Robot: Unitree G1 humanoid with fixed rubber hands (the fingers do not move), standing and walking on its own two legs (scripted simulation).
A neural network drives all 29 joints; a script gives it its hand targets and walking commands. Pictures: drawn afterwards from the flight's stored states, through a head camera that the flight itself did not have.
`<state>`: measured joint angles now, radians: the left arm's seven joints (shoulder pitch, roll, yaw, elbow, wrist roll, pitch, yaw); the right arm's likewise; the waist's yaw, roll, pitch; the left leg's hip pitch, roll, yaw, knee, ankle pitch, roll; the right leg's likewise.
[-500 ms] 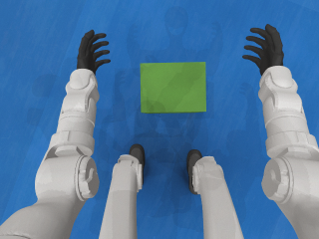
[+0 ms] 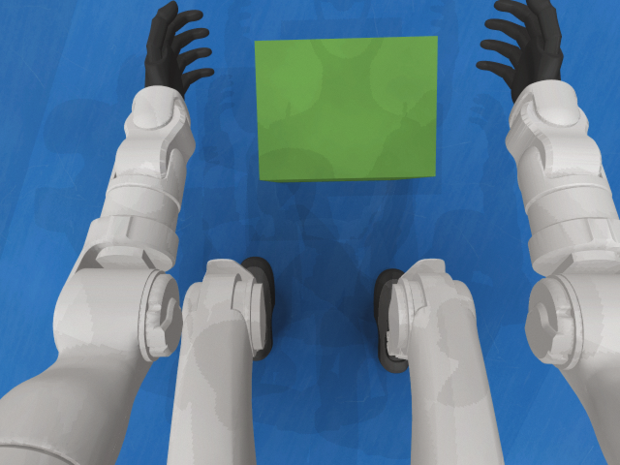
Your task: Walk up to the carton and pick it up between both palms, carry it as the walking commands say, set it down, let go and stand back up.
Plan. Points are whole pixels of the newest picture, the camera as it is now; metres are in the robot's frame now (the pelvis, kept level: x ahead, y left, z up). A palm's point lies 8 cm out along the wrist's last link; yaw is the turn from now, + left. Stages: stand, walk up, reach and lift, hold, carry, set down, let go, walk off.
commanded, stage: reach and lift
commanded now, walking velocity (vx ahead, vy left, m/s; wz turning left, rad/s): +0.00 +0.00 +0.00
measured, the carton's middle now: (339, 126) +0.49 -0.02 -0.34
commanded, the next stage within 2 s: none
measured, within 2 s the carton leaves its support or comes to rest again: leaves its support in 1.66 s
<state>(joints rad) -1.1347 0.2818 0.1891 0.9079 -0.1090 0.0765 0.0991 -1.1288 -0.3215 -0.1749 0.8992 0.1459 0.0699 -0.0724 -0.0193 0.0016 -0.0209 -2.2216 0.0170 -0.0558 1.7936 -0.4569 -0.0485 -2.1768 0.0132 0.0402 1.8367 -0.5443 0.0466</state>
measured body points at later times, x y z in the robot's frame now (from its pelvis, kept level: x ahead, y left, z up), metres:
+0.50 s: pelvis -0.02 +0.00 -0.09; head +0.35 -0.01 +0.16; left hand +0.52 +0.19 -0.29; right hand +0.52 -0.20 -0.28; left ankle +0.11 +0.14 -0.43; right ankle +0.09 -0.13 -0.43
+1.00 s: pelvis -0.02 +0.00 -0.09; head +0.35 +0.00 +0.17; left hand +0.52 +0.17 -0.28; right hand +0.52 -0.18 -0.27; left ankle +0.11 +0.14 -0.43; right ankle +0.09 -0.13 -0.43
